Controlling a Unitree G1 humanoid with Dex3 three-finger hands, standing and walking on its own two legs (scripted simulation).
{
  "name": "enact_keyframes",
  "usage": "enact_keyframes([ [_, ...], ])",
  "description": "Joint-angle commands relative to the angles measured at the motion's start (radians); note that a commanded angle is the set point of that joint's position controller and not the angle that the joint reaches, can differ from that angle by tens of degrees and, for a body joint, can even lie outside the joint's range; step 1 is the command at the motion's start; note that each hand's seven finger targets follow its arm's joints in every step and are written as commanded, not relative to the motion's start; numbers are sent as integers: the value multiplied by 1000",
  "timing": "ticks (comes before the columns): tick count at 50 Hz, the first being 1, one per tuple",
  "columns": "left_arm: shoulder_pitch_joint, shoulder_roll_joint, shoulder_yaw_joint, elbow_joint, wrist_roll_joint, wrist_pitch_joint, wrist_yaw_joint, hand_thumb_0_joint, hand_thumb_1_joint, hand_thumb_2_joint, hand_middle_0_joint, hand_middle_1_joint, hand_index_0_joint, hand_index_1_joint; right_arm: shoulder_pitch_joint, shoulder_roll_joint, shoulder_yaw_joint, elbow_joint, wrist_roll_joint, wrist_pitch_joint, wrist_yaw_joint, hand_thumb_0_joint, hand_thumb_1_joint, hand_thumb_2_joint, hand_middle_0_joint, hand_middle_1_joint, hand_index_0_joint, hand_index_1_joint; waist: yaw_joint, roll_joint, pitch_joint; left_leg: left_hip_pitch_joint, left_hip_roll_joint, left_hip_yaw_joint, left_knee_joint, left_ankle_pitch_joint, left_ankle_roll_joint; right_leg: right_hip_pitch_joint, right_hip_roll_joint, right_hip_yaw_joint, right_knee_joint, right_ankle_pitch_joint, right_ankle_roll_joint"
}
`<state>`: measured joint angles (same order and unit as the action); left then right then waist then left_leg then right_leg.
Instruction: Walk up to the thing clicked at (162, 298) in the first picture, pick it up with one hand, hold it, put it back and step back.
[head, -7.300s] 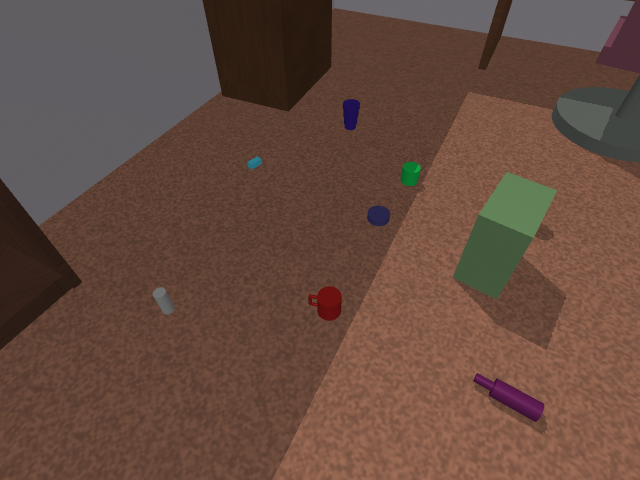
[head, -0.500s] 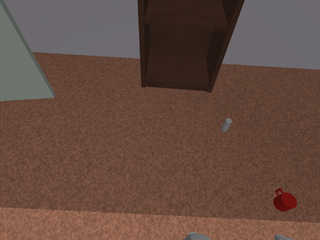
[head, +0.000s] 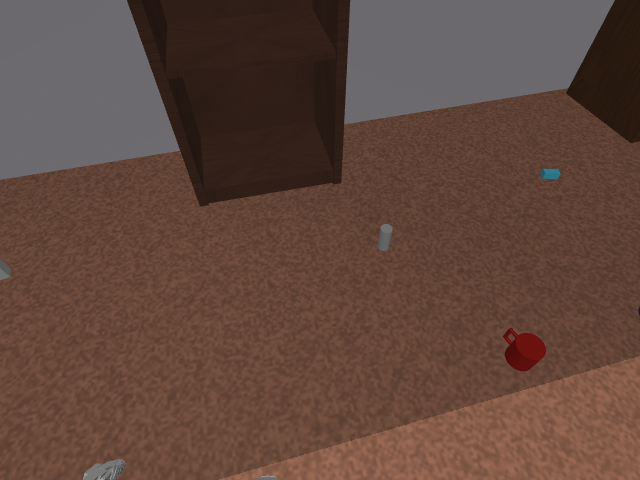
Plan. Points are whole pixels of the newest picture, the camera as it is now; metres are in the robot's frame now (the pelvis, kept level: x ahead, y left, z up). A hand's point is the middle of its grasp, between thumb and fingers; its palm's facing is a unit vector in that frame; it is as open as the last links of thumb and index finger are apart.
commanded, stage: walk up
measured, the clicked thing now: (384, 237) +1.03 -0.23 -0.69
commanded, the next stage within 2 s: stand in 1.00 s
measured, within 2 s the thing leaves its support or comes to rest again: neither
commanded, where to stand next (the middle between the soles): +0.05 +0.00 m, yaw -13 degrees
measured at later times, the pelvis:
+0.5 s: pelvis -0.01 -0.02 +0.00, yaw -10 degrees
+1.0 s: pelvis -0.01 -0.01 +0.02, yaw -14 degrees
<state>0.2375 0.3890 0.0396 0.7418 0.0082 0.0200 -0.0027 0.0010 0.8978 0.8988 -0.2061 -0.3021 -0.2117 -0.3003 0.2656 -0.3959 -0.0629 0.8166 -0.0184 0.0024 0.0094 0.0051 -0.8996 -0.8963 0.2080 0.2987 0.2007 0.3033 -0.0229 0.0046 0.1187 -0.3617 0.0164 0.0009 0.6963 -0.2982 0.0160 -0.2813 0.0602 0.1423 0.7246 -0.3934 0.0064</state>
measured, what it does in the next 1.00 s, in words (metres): steps on the spot: right foot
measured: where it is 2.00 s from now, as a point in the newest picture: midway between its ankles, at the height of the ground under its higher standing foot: outside the picture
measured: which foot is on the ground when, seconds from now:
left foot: down 0.00-1.00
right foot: down 0.00-0.02, up 0.04-0.30, down 0.32-1.00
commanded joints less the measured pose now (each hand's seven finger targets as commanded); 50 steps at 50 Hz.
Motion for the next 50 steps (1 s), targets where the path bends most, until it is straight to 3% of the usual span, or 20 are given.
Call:
enact_keyframes([
  [1, 17, 183, 60, -87, -13, -7, 30, 0, 900, 900, -200, -300, -200, -300, 55, -333, -98, -88, -8, -48, -23, 0, -900, -900, 200, 300, 200, 300, -11, 200, -142, 204, 413, -517, -366, 128, 210, -242, 74, -16, 338, -198, -30],
  [2, 25, 247, 76, -58, -3, -6, 38, 0, 900, 900, -200, -300, -200, -300, 29, -346, -103, -89, 2, -50, -16, 0, -900, -900, 200, 300, 200, 300, -11, 161, -131, 154, 464, -589, -377, 102, 284, -221, 37, 20, 462, -241, -25],
  [4, 36, 242, 85, -23, -4, -6, 29, 0, 900, 900, -200, -300, -200, -300, -27, -280, -83, -98, -2, -52, -24, 0, -900, -900, 200, 300, 200, 300, 19, 107, -62, 115, 340, -378, -349, 74, 214, -255, -4, 35, 500, -152, -29],
  [7, 59, 222, 84, 8, -7, -11, -1, 0, 900, 900, -200, -300, -200, -300, -46, -275, -75, -102, -14, -49, -22, 0, -900, -900, 200, 300, 200, 300, 15, 199, -67, 103, 251, -186, -312, 72, 182, -199, -41, -37, 329, -96, -18],
  [10, 30, 202, 79, -1, 3, -19, -14, 0, 900, 900, -200, -300, -200, -300, 4, -286, -77, -109, -22, -41, -14, 0, -900, -900, 200, 300, 200, 300, -17, 212, -134, 198, 275, -161, -263, 112, 203, -159, -51, -107, 153, -136, -5],
  [12, 53, 198, 79, 18, 7, -25, -9, 0, 900, 900, -200, -300, -200, -300, -32, -278, -72, -122, -19, -30, -9, 0, -900, -900, 200, 300, 200, 300, 0, 204, -146, 133, 279, -139, -218, 141, 192, -60, -34, -157, 57, -112, -12],
  [14, 124, 183, 79, 60, 11, -33, -2, 0, 900, 900, -200, -300, -200, -300, -81, -271, -65, -130, -8, -14, -7, 0, -900, -900, 200, 300, 200, 300, 45, 186, -156, 47, 255, -84, -120, 140, 158, 71, -13, -197, -127, 54, -29],
  [15, 134, 202, 89, 66, 17, -43, 5, 0, 900, 900, -200, -300, -200, -300, -64, -229, -49, -126, -1, -6, -6, 0, -900, -900, 200, 300, 200, 300, 55, 130, -160, 4, 225, -53, -26, 137, 119, 137, -16, -150, -208, 69, -42],
  [16, 116, 253, 100, 54, 27, -55, 11, 0, 900, 900, -200, -300, -200, -300, -45, -165, -28, -131, 7, -2, -6, 0, -900, -900, 200, 300, 200, 300, 49, -55, -138, -100, 149, 2, 148, 43, 57, 147, -145, 118, -312, 48, -84],
  [17, 41, 331, 104, 22, 31, -63, 16, 0, 900, 900, -200, -300, -200, -300, -86, -137, -20, -145, 13, 5, -11, 0, -900, -900, 200, 300, 200, 300, 35, -201, -76, -198, 29, 31, 229, -257, 0, 26, -363, 454, -397, 39, -208],
  [18, 13, 354, 102, 17, 28, -64, 16, 0, 900, 900, -200, -300, -200, -300, -115, -211, -42, -121, 8, 8, -23, 0, -900, -900, 200, 300, 200, 300, 43, -154, -52, -96, 57, -64, 318, -324, -1, -102, -410, 472, -362, 120, -295],
  [20, -30, 284, 77, 33, 14, -71, 21, 0, 900, 900, -200, -300, -200, -300, -82, -203, -39, -77, 21, 2, -16, 0, -900, -900, 200, 300, 200, 300, 7, -92, -62, -93, 67, -73, 275, -249, 7, -33, -307, 279, -277, 254, -239],
  [24, -23, 254, 60, 50, 14, -71, 21, 0, 900, 900, -200, -300, -200, -300, -63, -187, -26, -20, 11, -17, -13, 0, -900, -900, 200, 300, 200, 300, 16, -173, -121, 31, 30, -1, 54, -180, 8, -3, -221, 165, -201, 401, -188],
  [26, -50, 233, 50, 56, 1, -65, 20, 0, 900, 900, -200, -300, -200, -300, -31, -173, -22, 12, 8, -30, -15, 0, -900, -900, 200, 300, 200, 300, -10, -153, -145, 173, 30, -4, -164, 23, 12, -45, -200, 115, -131, 464, -150],
  [27, -51, 199, 40, 53, -9, -63, 20, 0, 900, 900, -200, -300, -200, -300, -20, -202, -30, 22, -2, -39, -20, 0, -900, -900, 200, 300, 200, 300, -9, -90, -171, 244, 98, -103, -223, 146, 37, -84, -169, 91, -82, 434, -104],
  [28, -29, 167, 31, 71, -19, -60, 20, 0, 900, 900, -200, -300, -200, -300, -84, -257, -34, 16, 0, -47, -18, 0, -900, -900, 200, 300, 200, 300, 23, 46, -186, 193, 214, -261, -253, 143, 105, -68, -79, 6, -41, 277, -51],
  [29, -21, 198, 39, 111, -16, -57, 26, 0, 900, 900, -200, -300, -200, -300, -135, -263, -32, 18, 12, -46, -12, 0, -900, -900, 200, 300, 200, 300, 44, 50, -171, 125, 256, -270, -232, 137, 151, 15, -61, -45, -44, 143, -42],
  [33, -67, 221, 36, 149, -12, -71, 17, 0, 900, 900, -200, -300, -200, -300, -162, -210, -1, 60, 16, -39, -8, 0, -900, -900, 200, 300, 200, 300, 32, 49, -127, 95, 109, -76, -197, 100, 36, 57, -124, 69, -184, 298, -85],
  [47, -197, 185, 12, 261, -6, -66, 13, 0, 900, 900, -200, -300, -200, -300, -212, -173, 11, 186, 15, -29, 0, 0, -900, -900, 200, 300, 200, 300, 10, -49, -117, 230, 109, -26, -333, 21, 18, 43, -143, 100, -382, 234, -58],
  [50, -219, 188, 4, 285, 1, -67, 9, 0, 900, 900, -200, -300, -200, -300, -204, -157, 15, 208, 15, -35, -2, 0, -900, -900, 200, 300, 200, 300, -1, -61, -157, 247, 113, -46, -375, 119, 6, 109, -164, 64, -395, 338, -41],
])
